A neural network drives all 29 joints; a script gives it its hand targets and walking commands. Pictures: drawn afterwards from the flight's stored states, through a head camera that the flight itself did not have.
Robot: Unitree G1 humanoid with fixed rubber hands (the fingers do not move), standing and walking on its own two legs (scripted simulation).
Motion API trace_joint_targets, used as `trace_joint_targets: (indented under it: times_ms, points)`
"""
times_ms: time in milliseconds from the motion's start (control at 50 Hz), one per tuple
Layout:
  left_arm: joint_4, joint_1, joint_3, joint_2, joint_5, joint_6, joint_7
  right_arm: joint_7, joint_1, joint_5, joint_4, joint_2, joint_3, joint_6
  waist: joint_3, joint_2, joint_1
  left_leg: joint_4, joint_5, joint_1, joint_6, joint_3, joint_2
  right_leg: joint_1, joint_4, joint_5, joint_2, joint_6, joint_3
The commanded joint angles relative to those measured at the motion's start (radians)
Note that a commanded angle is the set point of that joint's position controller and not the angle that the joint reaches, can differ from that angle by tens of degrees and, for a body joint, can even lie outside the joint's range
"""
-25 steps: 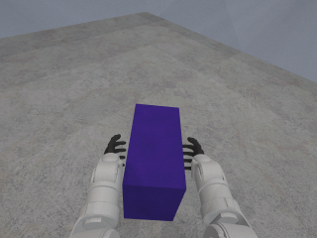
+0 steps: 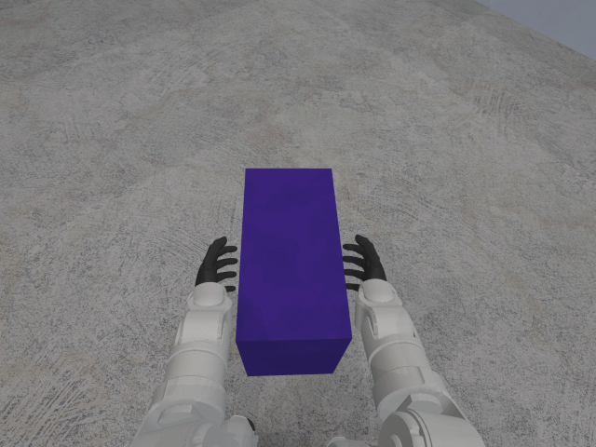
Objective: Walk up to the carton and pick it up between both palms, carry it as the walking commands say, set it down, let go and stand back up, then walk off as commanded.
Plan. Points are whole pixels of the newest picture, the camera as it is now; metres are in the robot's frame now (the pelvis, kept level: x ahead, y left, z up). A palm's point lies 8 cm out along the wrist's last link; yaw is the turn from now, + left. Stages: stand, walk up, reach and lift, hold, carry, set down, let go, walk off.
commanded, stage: set down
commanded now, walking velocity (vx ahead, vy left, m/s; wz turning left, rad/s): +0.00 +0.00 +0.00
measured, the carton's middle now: (289, 272) +0.39 +0.04 -0.12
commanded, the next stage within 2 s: none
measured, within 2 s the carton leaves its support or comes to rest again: neither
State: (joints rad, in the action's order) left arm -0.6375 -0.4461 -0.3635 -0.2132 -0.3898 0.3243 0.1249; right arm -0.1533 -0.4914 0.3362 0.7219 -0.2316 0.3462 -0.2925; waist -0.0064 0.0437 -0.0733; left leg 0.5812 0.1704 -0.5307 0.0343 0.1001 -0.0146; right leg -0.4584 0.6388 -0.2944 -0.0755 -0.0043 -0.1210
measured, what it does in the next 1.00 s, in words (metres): lowers itself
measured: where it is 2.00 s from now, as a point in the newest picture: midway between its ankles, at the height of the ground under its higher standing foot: outside the picture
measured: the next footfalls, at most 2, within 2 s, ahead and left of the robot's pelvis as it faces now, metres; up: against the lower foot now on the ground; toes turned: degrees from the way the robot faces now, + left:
none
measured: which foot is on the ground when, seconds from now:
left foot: down 0.00-1.00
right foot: down 0.00-1.00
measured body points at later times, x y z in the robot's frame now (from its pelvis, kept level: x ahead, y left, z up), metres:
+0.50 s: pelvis -0.04 +0.01 -0.08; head +0.13 +0.04 +0.34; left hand +0.35 +0.17 -0.15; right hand +0.38 -0.06 -0.14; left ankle +0.07 +0.14 -0.72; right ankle +0.01 -0.12 -0.72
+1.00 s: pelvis -0.03 +0.01 -0.14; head +0.19 +0.04 +0.25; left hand +0.39 +0.17 -0.23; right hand +0.41 -0.07 -0.21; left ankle +0.07 +0.14 -0.72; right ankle +0.02 -0.12 -0.72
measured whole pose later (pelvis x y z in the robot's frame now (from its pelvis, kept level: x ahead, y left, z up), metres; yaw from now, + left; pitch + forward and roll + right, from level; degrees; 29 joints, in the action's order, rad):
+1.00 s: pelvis -0.03 +0.01 -0.14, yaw -2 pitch +32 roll -3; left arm -0.69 -0.78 -0.40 -0.12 -0.28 0.19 0.18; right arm -0.24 -0.80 0.23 0.72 -0.23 0.43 -0.13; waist 0.07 0.06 -0.05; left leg 1.33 0.39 -1.49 0.06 0.15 -0.07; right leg -1.40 1.36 -0.52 -0.17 0.03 -0.10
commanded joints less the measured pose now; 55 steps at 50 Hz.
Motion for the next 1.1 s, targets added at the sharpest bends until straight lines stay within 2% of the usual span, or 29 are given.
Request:
trace_joint_targets:
  times_ms: [0, 100, 200, 320, 440, 560, 660, 800, 1080]
  points:
    - [-0.051, -0.519, 0.417, -0.884, 0.108, -0.115, -0.221, 0.232, -0.501, -0.094, 0.031, -0.967, -0.395, 0.128, 0.434, -0.034, 0.001, 0.048, -0.161, 0.312, -0.049, -0.045, -0.094, -0.114, -0.069, 0.158, -0.051, 0.002, 0.026]
    - [-0.063, -0.596, 0.428, -0.870, 0.101, -0.190, -0.192, 0.230, -0.568, -0.067, 0.064, -0.916, -0.402, 0.197, 0.516, -0.054, 0.016, 0.142, -0.124, 0.232, -0.030, -0.037, -0.104, -0.235, 0.038, 0.087, -0.075, -0.002, 0.054]
    - [-0.033, -0.651, 0.494, -0.877, 0.141, -0.229, -0.160, 0.224, -0.646, -0.095, 0.035, -0.889, -0.460, 0.235, 0.669, -0.064, 0.015, 0.237, -0.110, 0.192, -0.012, -0.025, -0.111, -0.325, 0.160, 0.033, -0.097, 0.002, 0.075]
    - [0.017, -0.734, 0.568, -0.885, 0.195, -0.227, -0.139, 0.218, -0.688, -0.127, 0.040, -0.901, -0.489, 0.228, 0.785, -0.073, 0.019, 0.327, -0.009, 0.114, 0.004, -0.026, -0.119, -0.402, 0.273, -0.054, -0.114, 0.006, 0.084]
    - [-0.042, -0.816, 0.530, -0.867, 0.191, -0.196, -0.150, 0.210, -0.742, -0.111, 0.109, -0.900, -0.429, 0.198, 0.721, -0.080, 0.025, 0.396, 0.129, -0.011, 0.003, -0.045, -0.128, -0.509, 0.332, -0.148, -0.123, 0.008, 0.087]
    - [-0.075, -0.851, 0.495, -0.870, 0.193, -0.187, -0.168, 0.200, -0.775, -0.123, 0.119, -0.928, -0.403, 0.179, 0.775, -0.065, 0.030, 0.481, 0.034, -0.094, 0.004, -0.070, -0.140, -0.546, 0.387, -0.068, -0.136, 0.023, 0.090]
    - [-0.082, -0.846, 0.477, -0.854, 0.187, -0.190, -0.181, 0.195, -0.783, -0.142, 0.108, -0.952, -0.414, 0.175, 0.841, -0.045, 0.007, 0.537, -0.063, -0.153, 0.005, -0.081, -0.147, -0.560, 0.431, 0.036, -0.147, 0.045, 0.089]
    - [-0.080, -0.862, 0.464, -0.817, 0.182, -0.196, -0.193, 0.188, -0.824, -0.162, 0.080, -0.939, -0.431, 0.186, 0.907, -0.035, -0.017, 0.609, -0.124, -0.233, 0.002, -0.089, -0.148, -0.622, 0.496, 0.096, -0.156, 0.061, 0.091]
    - [-0.060, -0.994, 0.474, -0.818, 0.205, -0.160, -0.199, 0.185, -0.948, -0.165, 0.072, -0.904, -0.408, 0.164, 0.995, -0.065, 0.003, 0.734, -0.060, -0.340, 0.013, -0.111, -0.151, -0.782, 0.639, -0.007, -0.170, 0.052, 0.121]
